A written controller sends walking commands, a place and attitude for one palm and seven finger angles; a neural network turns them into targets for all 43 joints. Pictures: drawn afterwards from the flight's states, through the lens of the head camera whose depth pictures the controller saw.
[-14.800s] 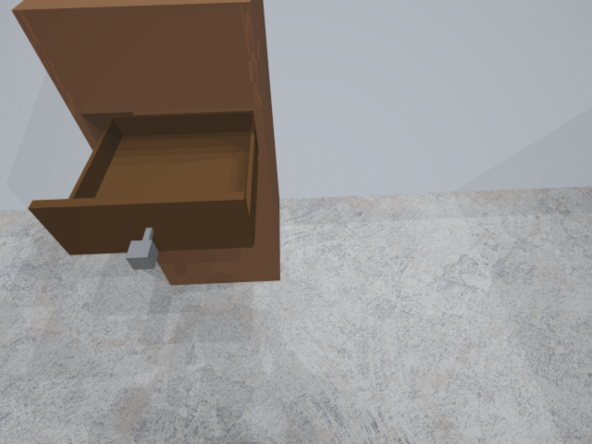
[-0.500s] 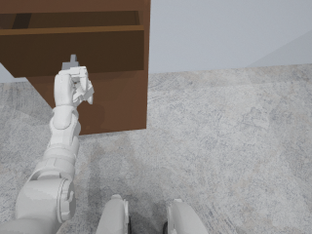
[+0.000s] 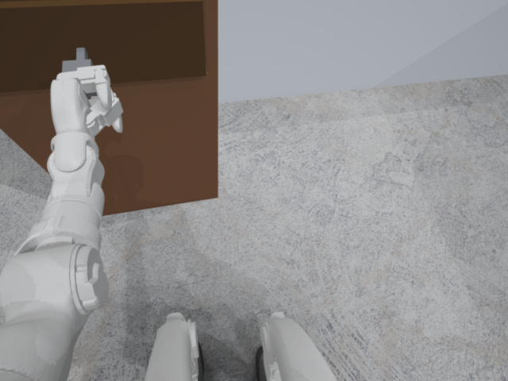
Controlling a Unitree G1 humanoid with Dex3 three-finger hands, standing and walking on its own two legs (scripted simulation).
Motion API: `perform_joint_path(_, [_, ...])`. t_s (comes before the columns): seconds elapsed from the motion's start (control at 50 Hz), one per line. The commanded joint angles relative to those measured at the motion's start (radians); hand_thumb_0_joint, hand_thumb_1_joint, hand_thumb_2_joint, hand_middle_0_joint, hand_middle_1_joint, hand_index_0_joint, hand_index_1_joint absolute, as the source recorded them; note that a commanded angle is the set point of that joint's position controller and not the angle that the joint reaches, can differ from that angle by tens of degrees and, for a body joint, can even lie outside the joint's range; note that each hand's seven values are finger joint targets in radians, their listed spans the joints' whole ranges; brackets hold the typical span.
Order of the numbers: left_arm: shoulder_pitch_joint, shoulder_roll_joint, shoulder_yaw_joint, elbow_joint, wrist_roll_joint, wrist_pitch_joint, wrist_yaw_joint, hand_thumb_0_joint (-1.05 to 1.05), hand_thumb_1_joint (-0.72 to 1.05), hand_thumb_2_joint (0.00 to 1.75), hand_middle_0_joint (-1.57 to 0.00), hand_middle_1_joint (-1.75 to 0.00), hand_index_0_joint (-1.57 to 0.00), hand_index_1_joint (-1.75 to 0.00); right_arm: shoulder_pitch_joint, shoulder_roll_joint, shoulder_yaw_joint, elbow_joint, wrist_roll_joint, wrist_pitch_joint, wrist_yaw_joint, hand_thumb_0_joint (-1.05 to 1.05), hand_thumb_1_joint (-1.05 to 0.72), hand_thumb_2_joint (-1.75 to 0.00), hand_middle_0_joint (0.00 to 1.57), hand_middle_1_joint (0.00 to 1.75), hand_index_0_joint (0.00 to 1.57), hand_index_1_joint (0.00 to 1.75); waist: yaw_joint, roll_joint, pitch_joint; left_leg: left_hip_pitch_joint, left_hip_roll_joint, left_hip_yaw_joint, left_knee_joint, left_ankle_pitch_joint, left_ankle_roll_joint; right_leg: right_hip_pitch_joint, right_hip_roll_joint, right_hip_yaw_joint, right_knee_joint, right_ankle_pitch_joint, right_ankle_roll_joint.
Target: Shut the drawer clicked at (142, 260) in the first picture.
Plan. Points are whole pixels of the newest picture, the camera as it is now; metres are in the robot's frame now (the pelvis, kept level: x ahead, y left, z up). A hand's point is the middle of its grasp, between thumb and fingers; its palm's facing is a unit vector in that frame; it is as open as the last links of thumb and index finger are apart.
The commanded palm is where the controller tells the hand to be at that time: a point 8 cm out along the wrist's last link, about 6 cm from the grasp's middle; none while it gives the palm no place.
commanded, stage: push the drawer shut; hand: left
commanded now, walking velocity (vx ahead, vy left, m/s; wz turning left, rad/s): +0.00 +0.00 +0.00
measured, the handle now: (81, 69) +0.59 +0.21 +0.06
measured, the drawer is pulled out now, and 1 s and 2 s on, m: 0.01 0.00 0.00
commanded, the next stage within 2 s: pull the fist back off the drawer in 0.32 s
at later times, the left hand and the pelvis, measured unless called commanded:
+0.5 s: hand (116, 96) +0.54 +0.16 +0.05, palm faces +0.12 -0.99 -0.03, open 3.6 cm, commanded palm +0.55 +0.19 +0.06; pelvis -0.03 +0.00 -0.02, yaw +0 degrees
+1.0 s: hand (116, 99) +0.54 +0.16 +0.05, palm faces +0.10 -0.99 -0.02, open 3.4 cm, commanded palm +0.50 +0.19 +0.06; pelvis -0.02 +0.01 -0.01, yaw -2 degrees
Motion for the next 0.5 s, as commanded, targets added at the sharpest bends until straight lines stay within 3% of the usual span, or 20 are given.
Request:
perform_joint_path(0.0, [-0.54, 0.263, 0.027, -0.208, 0.002, -0.052, 0.015, 0.0, 0.9, 0.9, -1.4, -1.6, -1.4, -1.6, 0.178, -0.183, -0.06, -0.043, -0.006, -0.002, -0.012, 0.0, -0.9, -0.9, 0.2, 0.3, 0.2, 0.3, -0.033, 0.134, -0.51, 0.509, -0.03, -0.054, -0.102, 0.278, 0.028, 0.065, 0.025, 0.025, -0.185, 0.258, -0.008])
perform_joint_path(0.02, [-0.566, 0.261, 0.027, -0.208, 0.002, -0.05, 0.019, 0.0, 0.9, 0.9, -1.4, -1.6, -1.4, -1.6, 0.18, -0.184, -0.062, -0.038, -0.008, -0.002, -0.012, 0.0, -0.9, -0.9, 0.2, 0.3, 0.2, 0.3, -0.044, 0.13, -0.509, 0.519, -0.026, -0.058, -0.098, 0.278, 0.028, 0.046, 0.026, 0.022, -0.185, 0.253, -0.007])
perform_joint_path(0.04, [-0.575, 0.264, 0.023, -0.212, 0.008, -0.051, 0.02, 0.0, 0.9, 0.9, -1.4, -1.6, -1.4, -1.6, 0.184, -0.183, -0.06, -0.037, -0.01, 0.0, -0.01, 0.0, -0.9, -0.9, 0.2, 0.3, 0.2, 0.3, -0.04, 0.16, -0.515, 0.532, -0.026, -0.061, -0.098, 0.293, 0.025, 0.035, 0.026, 0.02, -0.179, 0.257, -0.01])
perform_joint_path(0.1, [-0.583, 0.303, 0.055, -0.173, 0.014, -0.04, 0.029, 0.0, 0.9, 0.9, -1.4, -1.6, -1.4, -1.6, 0.197, -0.192, -0.058, -0.038, -0.013, 0.005, -0.007, 0.0, -0.9, -0.9, 0.2, 0.3, 0.2, 0.3, -0.047, 0.133, -0.518, 0.516, -0.023, -0.067, -0.09, 0.297, 0.027, 0.033, 0.028, 0.016, -0.176, 0.258, -0.008])
perform_joint_path(0.18, [-0.723, 0.307, 0.031, -0.182, 0.036, -0.034, 0.043, 0.0, 0.9, 0.9, -1.4, -1.6, -1.4, -1.6, 0.216, -0.192, -0.056, -0.024, -0.016, 0.003, -0.012, 0.0, -0.9, -0.9, 0.2, 0.3, 0.2, 0.3, -0.095, 0.13, -0.499, 0.487, -0.023, -0.073, -0.078, 0.251, 0.034, -0.002, 0.028, 0.017, -0.174, 0.227, -0.002])
perform_joint_path(0.2, [-0.724, 0.319, 0.032, -0.169, 0.044, -0.031, 0.047, 0.0, 0.9, 0.9, -1.4, -1.6, -1.4, -1.6, 0.214, -0.194, -0.055, -0.024, -0.015, 0.003, -0.012, 0.0, -0.9, -0.9, 0.2, 0.3, 0.2, 0.3, -0.089, 0.155, -0.505, 0.49, -0.023, -0.075, -0.079, 0.228, 0.031, -0.02, 0.028, 0.017, -0.175, 0.204, -0.004])
perform_joint_path(0.26, [-0.773, 0.32, 0.013, -0.136, 0.054, -0.016, 0.061, 0.0, 0.9, 0.9, -1.4, -1.6, -1.4, -1.6, 0.211, -0.198, -0.047, -0.021, -0.017, -0.003, -0.015, 0.0, -0.9, -0.9, 0.2, 0.3, 0.2, 0.3, -0.118, 0.136, -0.46, 0.443, -0.024, -0.078, -0.08, 0.147, 0.036, -0.051, 0.028, 0.016, -0.182, 0.152, -0.002])
perform_joint_path(0.32, [-0.835, 0.348, 0.004, -0.141, 0.071, -0.018, 0.069, 0.0, 0.9, 0.9, -1.4, -1.6, -1.4, -1.6, 0.209, -0.2, -0.04, -0.023, -0.018, -0.013, -0.019, 0.0, -0.9, -0.9, 0.2, 0.3, 0.2, 0.3, -0.121, 0.191, -0.487, 0.44, -0.027, -0.086, -0.078, 0.1, 0.035, -0.078, 0.027, 0.018, -0.171, 0.118, -0.008])
perform_joint_path(0.4, [-0.872, 0.38, -0.004, -0.115, 0.078, -0.007, 0.073, 0.0, 0.9, 0.9, -1.4, -1.6, -1.4, -1.6, 0.197, -0.206, -0.028, -0.028, -0.014, -0.031, -0.026, 0.0, -0.9, -0.9, 0.2, 0.3, 0.2, 0.3, -0.143, 0.187, -0.474, 0.395, -0.027, -0.091, -0.081, 0.003, 0.04, -0.098, 0.029, 0.024, -0.177, 0.057, -0.005])
perform_joint_path(0.48, [-0.868, 0.408, -0.001, -0.099, 0.08, 0.009, 0.063, 0.0, 0.9, 0.9, -1.4, -1.6, -1.4, -1.6, 0.193, -0.211, -0.019, -0.037, -0.013, -0.044, -0.03, 0.0, -0.9, -0.9, 0.2, 0.3, 0.2, 0.3, -0.135, 0.204, -0.464, 0.351, -0.029, -0.093, -0.088, -0.057, 0.042, -0.089, 0.026, 0.028, -0.172, 0.021, -0.009])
